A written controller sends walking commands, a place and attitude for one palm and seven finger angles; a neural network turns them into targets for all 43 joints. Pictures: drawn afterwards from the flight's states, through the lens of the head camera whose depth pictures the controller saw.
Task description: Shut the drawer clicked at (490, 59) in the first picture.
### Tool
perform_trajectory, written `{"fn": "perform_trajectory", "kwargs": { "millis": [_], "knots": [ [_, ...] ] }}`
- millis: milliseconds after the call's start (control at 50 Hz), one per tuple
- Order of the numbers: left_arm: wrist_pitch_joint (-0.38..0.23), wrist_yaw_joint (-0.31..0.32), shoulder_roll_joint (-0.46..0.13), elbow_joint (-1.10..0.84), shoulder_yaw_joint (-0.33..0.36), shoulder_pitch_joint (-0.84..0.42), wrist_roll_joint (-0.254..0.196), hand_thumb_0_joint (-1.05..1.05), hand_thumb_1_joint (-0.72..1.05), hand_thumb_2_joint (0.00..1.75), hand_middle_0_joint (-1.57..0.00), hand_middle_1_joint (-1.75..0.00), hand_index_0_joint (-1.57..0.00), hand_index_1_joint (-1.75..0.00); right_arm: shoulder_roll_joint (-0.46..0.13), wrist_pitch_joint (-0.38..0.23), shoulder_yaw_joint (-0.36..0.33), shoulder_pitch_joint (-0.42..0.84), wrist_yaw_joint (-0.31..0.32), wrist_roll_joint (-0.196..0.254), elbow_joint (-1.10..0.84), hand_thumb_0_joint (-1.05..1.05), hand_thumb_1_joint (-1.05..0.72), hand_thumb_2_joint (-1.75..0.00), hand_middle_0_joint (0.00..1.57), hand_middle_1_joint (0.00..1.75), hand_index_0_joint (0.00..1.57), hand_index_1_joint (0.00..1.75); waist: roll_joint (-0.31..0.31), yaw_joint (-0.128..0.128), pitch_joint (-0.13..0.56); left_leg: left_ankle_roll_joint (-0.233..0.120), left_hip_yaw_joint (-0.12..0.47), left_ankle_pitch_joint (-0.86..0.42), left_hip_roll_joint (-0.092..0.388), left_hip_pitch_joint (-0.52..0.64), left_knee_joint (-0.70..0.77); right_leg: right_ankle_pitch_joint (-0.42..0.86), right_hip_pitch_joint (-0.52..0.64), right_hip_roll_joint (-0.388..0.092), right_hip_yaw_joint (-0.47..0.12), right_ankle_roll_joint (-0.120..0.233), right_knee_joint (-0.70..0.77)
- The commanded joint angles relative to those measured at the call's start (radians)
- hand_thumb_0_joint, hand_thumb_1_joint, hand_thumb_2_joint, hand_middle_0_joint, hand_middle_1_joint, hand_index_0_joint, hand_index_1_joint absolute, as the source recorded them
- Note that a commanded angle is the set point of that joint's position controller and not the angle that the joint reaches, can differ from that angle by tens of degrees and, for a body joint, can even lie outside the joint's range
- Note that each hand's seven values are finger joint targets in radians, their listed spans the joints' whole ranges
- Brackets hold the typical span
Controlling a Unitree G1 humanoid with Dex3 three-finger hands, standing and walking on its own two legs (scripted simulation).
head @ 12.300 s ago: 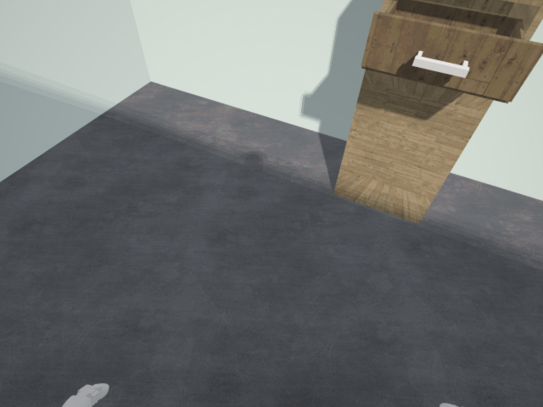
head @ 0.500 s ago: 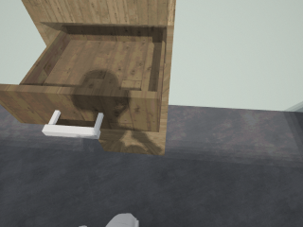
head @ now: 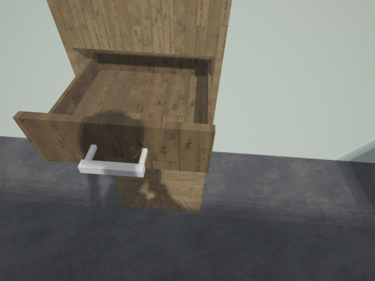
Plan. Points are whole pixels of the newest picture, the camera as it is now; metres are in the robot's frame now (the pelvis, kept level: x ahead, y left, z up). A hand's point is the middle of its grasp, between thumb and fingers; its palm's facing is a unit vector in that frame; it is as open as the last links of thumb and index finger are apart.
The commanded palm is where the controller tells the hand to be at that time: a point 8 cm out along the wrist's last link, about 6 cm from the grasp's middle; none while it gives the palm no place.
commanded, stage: look again from close up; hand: left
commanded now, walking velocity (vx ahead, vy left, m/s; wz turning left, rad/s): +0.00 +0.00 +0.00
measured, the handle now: (115, 160) +0.32 +0.18 +0.11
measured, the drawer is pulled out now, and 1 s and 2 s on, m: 0.28 0.28 0.28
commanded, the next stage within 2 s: raise the hand and make a fist in 0.54 s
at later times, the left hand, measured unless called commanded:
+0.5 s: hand out of the picture +0.02 +0.17 -0.17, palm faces +0.00 -0.97 -0.23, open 7.3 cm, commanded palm none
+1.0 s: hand (122, 268) +0.15 +0.14 +0.01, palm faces -0.03 -1.00 +0.05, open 6.3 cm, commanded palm +0.09 +0.21 -0.01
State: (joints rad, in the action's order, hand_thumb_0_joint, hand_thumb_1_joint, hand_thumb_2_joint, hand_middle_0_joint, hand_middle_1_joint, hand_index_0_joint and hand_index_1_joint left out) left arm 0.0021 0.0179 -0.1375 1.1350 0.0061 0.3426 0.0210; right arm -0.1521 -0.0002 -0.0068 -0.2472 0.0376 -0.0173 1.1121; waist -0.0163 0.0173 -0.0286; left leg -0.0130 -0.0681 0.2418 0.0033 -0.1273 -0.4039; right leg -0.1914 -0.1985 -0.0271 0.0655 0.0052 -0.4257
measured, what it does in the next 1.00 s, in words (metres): stands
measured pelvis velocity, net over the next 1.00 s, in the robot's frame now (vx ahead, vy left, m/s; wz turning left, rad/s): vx -0.02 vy -0.01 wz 0.01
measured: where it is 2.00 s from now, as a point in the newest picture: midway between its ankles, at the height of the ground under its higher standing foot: outside the picture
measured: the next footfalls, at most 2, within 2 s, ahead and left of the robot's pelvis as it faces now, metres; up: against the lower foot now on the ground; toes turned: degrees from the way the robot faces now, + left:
none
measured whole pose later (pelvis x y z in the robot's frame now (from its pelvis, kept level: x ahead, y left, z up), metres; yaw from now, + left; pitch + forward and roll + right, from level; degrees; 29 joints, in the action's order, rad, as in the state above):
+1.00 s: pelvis -0.02 -0.01 -0.04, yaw +0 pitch +3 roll +1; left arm -0.46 -0.24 -0.12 -0.03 0.02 0.59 -0.21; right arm -0.26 -0.27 -0.06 -0.14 -0.02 0.02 0.52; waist -0.03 -0.01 0.08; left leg -0.01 -0.06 0.43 0.02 -0.46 -0.83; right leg -0.37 -0.53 -0.03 0.06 0.02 -0.84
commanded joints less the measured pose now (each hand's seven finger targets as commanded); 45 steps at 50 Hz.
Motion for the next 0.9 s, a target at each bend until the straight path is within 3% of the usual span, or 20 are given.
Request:
{"fn": "perform_trajectory", "kwargs": {
  "millis": [0,40,60,80,120,140,200,260,420,600,620,640,660,680,700,720,760,820,860,880],
  "knots": [
    [-0.018,0.008,-0.089,-0.026,0.014,0.041,-0.007,0.00,0.90,0.90,-0.20,-0.30,-0.20,-0.30,-0.072,-0.021,-0.009,-0.039,-0.001,0.005,-0.014,0.00,-0.90,-0.90,0.20,0.30,0.20,0.30,0.028,-0.008,-0.048,-0.010,0.105,-0.037,0.117,-0.075,0.121,0.060,0.001,-0.077,-0.082,0.007,0.083],
    [-0.020,0.010,-0.089,-0.020,0.012,0.046,-0.008,0.00,0.90,0.90,-0.20,-0.30,-0.20,-0.30,-0.060,-0.020,-0.007,-0.050,-0.003,0.005,-0.004,0.00,-0.90,-0.90,0.20,0.30,0.20,0.30,0.036,-0.006,-0.045,-0.005,0.093,-0.013,0.106,-0.073,0.114,0.035,-0.005,-0.080,-0.092,0.011,0.095],
    [-0.035,0.053,-0.116,-0.002,-0.001,0.085,0.009,0.00,0.90,0.90,-0.20,-0.30,-0.20,-0.30,-0.133,-0.034,-0.015,0.002,-0.009,0.013,-0.063,0.00,-0.90,-0.90,0.20,0.30,0.20,0.30,0.019,0.010,-0.045,0.011,0.046,-0.211,0.138,-0.098,-0.071,0.366,-0.023,-0.116,-0.116,0.008,0.023],
    [-0.036,0.048,-0.137,-0.002,-0.007,0.059,0.000,0.00,0.90,0.90,-0.20,-0.30,-0.20,-0.30,-0.098,-0.034,-0.006,-0.034,-0.004,0.014,-0.071,0.00,-0.90,-0.90,0.20,0.30,0.20,0.30,0.069,-0.035,-0.023,0.031,0.032,-0.252,0.100,-0.080,-0.040,0.511,0.008,-0.129,-0.115,0.036,-0.022],
    [-0.040,0.042,-0.133,-0.031,-0.004,0.054,-0.015,0.00,0.90,0.90,-0.20,-0.30,-0.20,-0.30,-0.063,-0.034,-0.008,-0.101,-0.005,0.011,-0.061,0.00,-0.90,-0.90,0.20,0.30,0.20,0.30,0.049,-0.039,0.108,0.010,0.055,-0.051,0.091,-0.046,-0.025,0.272,0.071,-0.121,-0.137,0.053,0.003],
    [-0.038,0.037,-0.131,-0.044,-0.003,0.029,-0.013,0.00,0.90,0.90,-0.20,-0.30,-0.20,-0.30,-0.072,-0.027,-0.009,-0.103,-0.006,0.010,-0.059,0.00,-0.90,-0.90,0.20,0.30,0.20,0.30,0.031,-0.041,0.101,0.006,0.058,-0.016,0.089,-0.054,-0.021,0.128,0.048,-0.112,-0.138,0.053,0.021],
    [-0.030,0.029,-0.122,-0.069,-0.002,-0.011,-0.010,0.00,0.90,0.90,-0.20,-0.30,-0.20,-0.30,-0.069,-0.016,-0.009,-0.106,-0.011,0.004,-0.068,0.00,-0.90,-0.90,0.20,0.30,0.20,0.30,-0.015,-0.041,-0.022,-0.001,0.069,0.042,0.081,-0.101,0.003,-0.125,-0.053,-0.092,-0.138,0.050,0.073],
    [-0.029,0.026,-0.118,-0.078,0.002,-0.013,-0.010,0.00,0.90,0.90,-0.20,-0.30,-0.20,-0.30,-0.065,-0.011,-0.006,-0.132,-0.017,0.001,-0.063,0.00,-0.90,-0.90,0.20,0.30,0.20,0.30,-0.055,-0.038,-0.106,-0.005,0.072,0.057,0.065,-0.138,0.010,-0.214,-0.113,-0.090,-0.154,0.053,0.101],
    [-0.027,0.022,-0.122,-0.101,0.006,-0.017,-0.014,0.00,0.90,0.90,-0.20,-0.30,-0.20,-0.30,-0.064,-0.018,0.002,-0.152,-0.020,-0.002,-0.053,0.00,-0.90,-0.90,0.20,0.30,0.20,0.30,0.023,-0.025,-0.103,-0.006,0.087,0.055,0.068,-0.164,0.064,-0.154,-0.071,-0.080,-0.143,0.047,0.084],
    [-0.033,0.020,-0.114,-0.096,0.005,-0.020,-0.015,0.00,0.90,0.90,-0.20,-0.30,-0.20,-0.30,-0.069,-0.025,0.004,-0.153,-0.018,0.002,-0.032,0.00,-0.90,-0.90,0.20,0.30,0.20,0.30,0.005,-0.025,-0.049,-0.003,0.083,0.004,0.077,-0.118,0.072,-0.076,-0.027,-0.087,-0.133,0.042,0.088],
    [-0.039,0.055,-0.144,-0.056,0.003,0.055,-0.003,0.00,0.90,0.90,-0.20,-0.30,-0.20,-0.30,-0.114,-0.032,-0.002,-0.034,-0.023,0.006,-0.085,0.00,-0.90,-0.90,0.20,0.30,0.20,0.30,-0.020,0.026,-0.085,0.019,0.036,-0.015,0.111,-0.177,-0.108,0.265,-0.033,-0.132,-0.147,0.025,0.033],
    [-0.272,0.038,-0.400,-1.571,0.191,-0.707,-0.215,0.00,0.90,0.90,-0.22,-0.32,-0.22,-0.32,-0.295,-0.193,-0.031,0.017,0.027,0.057,-0.460,0.00,-0.90,-0.90,0.20,0.30,0.20,0.30,0.168,-0.097,0.434,-0.010,0.059,-0.062,-0.011,0.047,0.021,0.084,0.106,-0.036,-0.101,0.017,0.000],
    [-0.224,0.077,-0.340,-1.359,0.153,-0.225,-0.142,0.00,0.90,0.90,-0.24,-0.34,-0.24,-0.34,-0.195,-0.292,0.008,0.104,0.065,0.060,-0.418,0.00,-0.90,-0.90,0.20,0.30,0.20,0.30,0.288,0.003,0.370,-0.018,0.018,-0.038,-0.005,0.030,0.047,-0.030,0.098,0.005,-0.061,0.052,-0.042],
    [-0.172,0.136,-0.261,-1.265,0.119,-0.163,-0.163,0.00,0.90,0.90,-0.26,-0.37,-0.26,-0.37,-0.210,-0.327,-0.005,0.114,0.075,0.071,-0.359,0.00,-0.90,-0.90,0.20,0.30,0.20,0.30,0.262,-0.017,0.288,0.004,0.027,0.056,0.006,-0.059,0.032,-0.095,0.046,0.003,-0.024,0.041,-0.045],
    [-0.078,0.126,0.000,-1.066,-0.031,0.132,-0.157,0.00,0.90,0.90,-0.28,-0.39,-0.28,-0.39,-0.151,-0.331,-0.001,0.066,0.056,0.078,-0.338,0.00,-0.90,-0.90,0.20,0.30,0.20,0.30,0.157,-0.031,0.147,0.004,0.046,0.112,0.015,-0.117,0.057,-0.108,-0.034,0.011,0.010,0.024,-0.026],
    [-0.103,0.109,-0.019,-1.276,-0.040,-0.019,-0.207,0.00,0.90,0.90,-0.30,-0.41,-0.30,-0.41,-0.199,-0.352,0.000,0.079,0.048,0.083,-0.418,0.00,-0.90,-0.90,0.20,0.30,0.20,0.30,0.112,-0.054,0.024,0.005,0.084,0.148,0.008,-0.162,0.045,-0.147,-0.082,0.005,0.012,0.014,-0.021],
    [-0.195,0.083,-0.040,-1.254,-0.009,0.038,-0.185,0.00,0.90,0.90,-0.34,-0.45,-0.34,-0.45,-0.206,-0.389,-0.029,0.082,0.043,0.060,-0.468,0.00,-0.90,-0.90,0.20,0.30,0.20,0.30,-0.043,-0.063,-0.048,0.000,0.082,0.206,-0.008,-0.246,-0.041,-0.299,-0.207,0.004,0.009,0.005,-0.018],
    [-0.347,-0.054,0.025,-1.094,0.007,0.370,-0.223,0.00,0.90,0.90,-0.40,-0.52,-0.40,-0.52,-0.197,-0.381,-0.061,0.102,-0.003,0.042,-0.563,0.00,-0.90,-0.90,0.20,0.30,0.20,0.30,-0.284,0.018,-0.048,0.013,0.054,0.168,-0.020,-0.387,-0.173,-0.398,-0.279,0.015,0.009,0.004,-0.106],
    [-0.470,-0.180,0.034,-1.125,0.020,0.476,-0.267,0.00,0.90,0.90,-0.44,-0.56,-0.44,-0.56,-0.209,-0.358,-0.076,0.140,-0.043,0.034,-0.634,0.00,-0.90,-0.90,0.20,0.30,0.20,0.30,-0.259,0.032,-0.011,0.024,0.033,0.144,-0.031,-0.430,-0.252,-0.357,-0.276,0.015,-0.007,0.014,-0.162],
    [-0.511,-0.234,-0.042,-1.091,0.107,0.516,-0.272,0.00,0.90,0.90,-0.46,-0.58,-0.46,-0.58,-0.223,-0.334,-0.091,0.146,-0.062,0.036,-0.653,0.00,-0.90,-0.90,0.20,0.30,0.20,0.30,-0.182,0.045,0.003,0.034,0.024,0.133,-0.036,-0.427,-0.284,-0.334,-0.259,0.007,-0.035,0.029,-0.178]
  ]
}}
